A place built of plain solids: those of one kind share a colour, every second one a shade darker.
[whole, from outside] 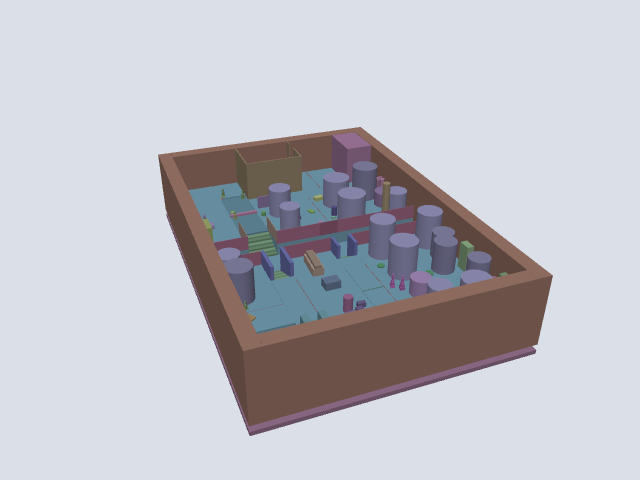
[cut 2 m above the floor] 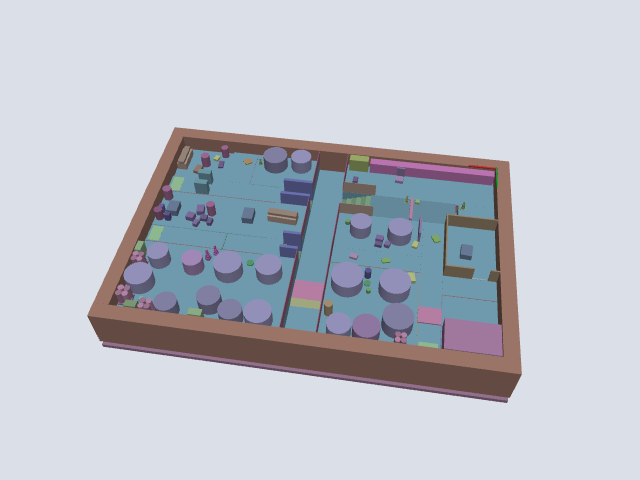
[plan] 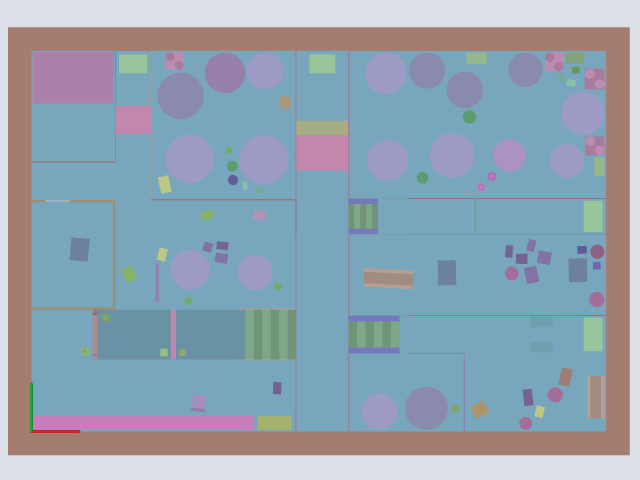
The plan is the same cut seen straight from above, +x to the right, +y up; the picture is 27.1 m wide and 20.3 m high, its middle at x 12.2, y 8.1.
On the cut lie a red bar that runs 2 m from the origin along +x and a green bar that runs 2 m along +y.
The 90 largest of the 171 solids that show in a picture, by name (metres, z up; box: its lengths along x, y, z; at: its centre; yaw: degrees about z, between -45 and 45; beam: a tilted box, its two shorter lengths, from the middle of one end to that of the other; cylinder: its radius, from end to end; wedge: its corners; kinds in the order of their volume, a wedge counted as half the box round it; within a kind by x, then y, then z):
{
 "wall_1": {"box": [1.0, 16.1, 5.0], "at": [-0.5, 8.05, 1.5]},
 "wall_2": {"box": [26.3, 1.0, 5.0], "at": [12.15, -0.5, 1.5]},
 "wall_3": {"box": [26.3, 1.0, 5.0], "at": [12.15, 16.6, 1.5]},
 "wall_4": {"box": [1.0, 16.1, 5.0], "at": [24.8, 8.05, 1.5]},
 "floor_1": {"box": [2.59, 2.1, 1.0], "at": [1.29, 4.1, 0.41]},
 "floor_2": {"box": [3.55, 4.65, 1.0], "at": [1.77, 7.47, 0.41]},
 "floor_3": {"box": [3.55, 1.6, 1.0], "at": [1.77, 10.6, 0.41]},
 "floor_4": {"box": [3.55, 4.7, 1.0], "at": [1.77, 13.75, 0.41]},
 "floor_5": {"box": [1.5, 10.95, 1.0], "at": [4.3, 10.62, 0.41]},
 "floor_6": {"box": [11.2, 3.05, 1.0], "at": [5.6, 1.52, 0.41]},
 "floor_7": {"box": [6.25, 2.1, 1.0], "at": [5.92, 4.1, 0.41]},
 "floor_8": {"box": [6.15, 3.25, 1.0], "at": [8.12, 6.78, 0.41]},
 "floor_9": {"box": [6.15, 1.4, 1.0], "at": [8.12, 9.1, 0.41]},
 "floor_10": {"box": [6.15, 6.3, 1.0], "at": [8.12, 12.95, 0.41]},
 "floor_11": {"box": [2.2, 16.1, 1.0], "at": [12.3, 8.05, -0.5]},
 "floor_12": {"box": [4.9, 3.3, 1.0], "at": [15.85, 1.65, 0.41]},
 "floor_13": {"box": [10.9, 3.45, 1.0], "at": [18.85, 6.62, 0.41]},
 "floor_14": {"box": [10.9, 6.25, 1.0], "at": [18.85, 12.97, 0.41]},
 "floor_15": {"box": [2.0, 3.3, 1.0], "at": [19.3, 1.65, 0.41]},
 "floor_16": {"box": [9.65, 1.5, 1.0], "at": [19.48, 9.1, 0.41]},
 "floor_17": {"box": [8.74, 1.6, 1.0], "at": [19.93, 4.1, 0.41]},
 "floor_18": {"box": [4.0, 3.3, 0.84], "at": [22.3, 1.65, 0.33]},
 "floor_base_1": {"box": [11.1, 16.1, 0.3], "at": [5.55, 8.05, -0.66]},
 "floor_base_2": {"box": [26.3, 18.1, 0.3], "at": [12.15, 8.05, -1.57]},
 "floor_base_3": {"box": [10.8, 16.1, 0.3], "at": [18.9, 8.05, -0.66]},
 "vat_1": {"cylinder": 0.98, "from": [6.31, 14.19, 0.91], "to": [6.31, 14.19, 3.56]},
 "vat_2": {"cylinder": 0.84, "from": [6.7, 6.85, 0.91], "to": [6.7, 6.85, 3.07]},
 "vat_3": {"cylinder": 1.02, "from": [6.7, 11.54, 0.91], "to": [6.7, 11.54, 3.16]},
 "vat_4": {"cylinder": 0.74, "from": [9.46, 6.73, 0.91], "to": [9.46, 6.73, 2.84]},
 "vat_5": {"cylinder": 1.05, "from": [9.82, 11.5, 0.91], "to": [9.82, 11.5, 3.21]},
 "vat_6": {"cylinder": 0.78, "from": [9.88, 15.25, 0.91], "to": [9.88, 15.25, 2.8]},
 "vat_7": {"cylinder": 0.78, "from": [14.71, 0.84, 0.91], "to": [14.71, 0.84, 3.02]},
 "vat_8": {"cylinder": 0.89, "from": [14.98, 15.14, 0.91], "to": [14.98, 15.14, 3.53]},
 "vat_9": {"cylinder": 0.88, "from": [15.06, 11.46, 0.91], "to": [15.06, 11.46, 3.64]},
 "vat_10": {"cylinder": 0.92, "from": [16.7, 0.98, 0.91], "to": [16.7, 0.98, 3.29]},
 "vat_11": {"cylinder": 0.77, "from": [16.73, 15.27, 0.91], "to": [16.73, 15.27, 2.76]},
 "vat_12": {"cylinder": 0.95, "from": [17.78, 11.67, 0.91], "to": [17.78, 11.67, 3.42]},
 "vat_13": {"cylinder": 0.78, "from": [18.32, 14.45, 0.91], "to": [18.32, 14.45, 3.07]},
 "vat_14": {"cylinder": 0.73, "from": [20.89, 15.3, 0.91], "to": [20.89, 15.3, 3.09]},
 "vat_15": {"cylinder": 0.72, "from": [22.65, 11.45, 0.91], "to": [22.65, 11.45, 3.11]},
 "vat_16": {"cylinder": 0.92, "from": [23.32, 13.45, 0.91], "to": [23.32, 13.45, 3.48]},
 "core_1": {"box": [3.44, 2.19, 3.09], "at": [1.76, 14.96, 2.46]},
 "counter_1": {"box": [9.33, 0.61, 0.92], "at": [4.75, 0.36, 1.37]},
 "tank_low_1": {"cylinder": 0.86, "from": [8.19, 15.17, 0.91], "to": [8.19, 15.17, 2.04]},
 "tank_low_2": {"cylinder": 0.69, "from": [20.21, 11.66, 0.91], "to": [20.21, 11.66, 2.07]},
 "step_tread_1": {"box": [0.36, 2.1, 0.87], "at": [9.22, 4.1, 0.34]},
 "step_tread_2": {"box": [0.36, 2.1, 0.74], "at": [9.58, 4.1, 0.28]},
 "step_tread_3": {"box": [0.36, 2.1, 0.61], "at": [9.94, 4.1, 0.21]},
 "step_tread_4": {"box": [0.36, 2.1, 0.48], "at": [10.3, 4.1, 0.15]},
 "step_tread_5": {"box": [0.36, 2.1, 0.35], "at": [10.66, 4.1, 0.09]},
 "step_tread_6": {"box": [0.36, 2.1, 0.22], "at": [11.02, 4.1, 0.02]},
 "step_tread_7": {"box": [0.25, 1.05, 0.7], "at": [14.28, 9.1, 0.26]},
 "step_tread_8": {"box": [0.36, 1.1, 0.48], "at": [14.3, 4.1, 0.15]},
 "step_tread_9": {"box": [0.25, 1.05, 0.85], "at": [14.53, 9.1, 0.33]},
 "step_tread_10": {"box": [0.36, 1.1, 0.61], "at": [14.66, 4.1, 0.21]},
 "step_tread_11": {"box": [0.36, 1.1, 0.74], "at": [15.02, 4.1, 0.28]},
 "step_tread_12": {"box": [0.36, 1.1, 0.87], "at": [15.38, 4.1, 0.34]},
 "flank_1": {"box": [1.25, 0.22, 2.05], "at": [14.03, 8.46, 0.94]},
 "flank_2": {"box": [1.25, 0.22, 2.05], "at": [14.03, 9.74, 0.94]},
 "flank_3": {"box": [2.16, 0.25, 2.05], "at": [14.48, 3.42, 0.94]},
 "flank_4": {"box": [2.16, 0.25, 2.05], "at": [14.48, 4.78, 0.94]},
 "part_1": {"box": [0.58, 0.1, 3.14], "at": [0.29, 9.75, 2.43]},
 "part_2": {"box": [3.55, 0.1, 3.14], "at": [1.77, 5.2, 2.43]},
 "part_3": {"box": [1.92, 0.1, 3.14], "at": [2.59, 9.75, 2.43]},
 "part_4": {"box": [0.1, 4.45, 3.14], "at": [3.5, 7.47, 2.43]},
 "control_cabinet_1": {"box": [0.86, 0.49, 1.89], "at": [18.83, 15.79, 1.85]},
 "control_cabinet_2": {"box": [0.77, 0.47, 1.95], "at": [22.99, 15.79, 1.89]},
 "control_cabinet_3": {"box": [0.43, 0.79, 1.77], "at": [24.02, 11.19, 1.79]},
 "cask_row_1": {"box": [2.09, 0.78, 0.56], "at": [15.09, 6.46, 1.19], "yaw": -3.1},
 "cask_row_2": {"box": [2.09, 0.48, 0.22], "at": [15.09, 6.46, 1.58], "yaw": -3.1},
 "cask_row_3": {"box": [0.73, 1.8, 0.58], "at": [23.86, 1.45, 1.04]},
 "cask_row_4": {"box": [0.45, 1.8, 0.22], "at": [23.86, 1.45, 1.44]},
 "tall_1": {"box": [1.45, 0.61, 2.1], "at": [10.28, 0.36, 1.96]},
 "barrel_1": {"cylinder": 0.29, "from": [20.31, 6.68, 0.91], "to": [20.31, 6.68, 1.93]},
 "barrel_2": {"cylinder": 0.28, "from": [20.9, 0.34, 0.75], "to": [20.9, 0.34, 1.63]},
 "barrel_3": {"cylinder": 0.33, "from": [22.15, 1.55, 0.75], "to": [22.15, 1.55, 1.72]},
 "barrel_4": {"cylinder": 0.33, "from": [23.91, 5.58, 0.91], "to": [23.91, 5.58, 1.86]},
 "barrel_5": {"cylinder": 0.3, "from": [23.93, 7.61, 0.91], "to": [23.93, 7.61, 1.77]},
 "sack_pile_1": {"box": [0.78, 0.97, 0.45], "at": [2.04, 7.7, 1.14], "yaw": -4.8},
 "sack_pile_2": {"box": [0.77, 1.05, 0.55], "at": [17.57, 6.71, 1.19], "yaw": 1.2},
 "sack_pile_3": {"box": [0.78, 1.01, 0.53], "at": [23.11, 6.82, 1.18], "yaw": 1.0},
 "neck_1": {"box": [0.95, 0.45, 1.1], "at": [21.57, 3.56, 1.46]},
 "neck_2": {"box": [0.95, 0.45, 1.1], "at": [21.57, 4.63, 1.46]},
 "step_hump_1": {"box": [1.5, 1.2, 0.15], "at": [4.3, 13.18, 0.94]},
 "step_hump_2": {"box": [2.2, 1.5, 0.15], "at": [12.3, 11.79, 0.03]},
 "column_a0a_1": {"cylinder": 0.28, "from": [10.71, 13.91, 0.91], "to": [10.71, 13.91, 4.0]},
 "rail_rim_1": {"box": [0.04, 6.3, 1.05], "at": [11.18, 12.95, 1.44]},
 "rail_rim_2": {"box": [0.04, 6.25, 1.05], "at": [13.42, 12.97, 1.44]},
 "floor_gap_1": {"box": [0.2, 2.1, 0.7], "at": [2.69, 4.1, -0.14]},
 "screenW_1": {"box": [0.15, 1.65, 0.97], "at": [5.32, 6.29, 1.4]}
}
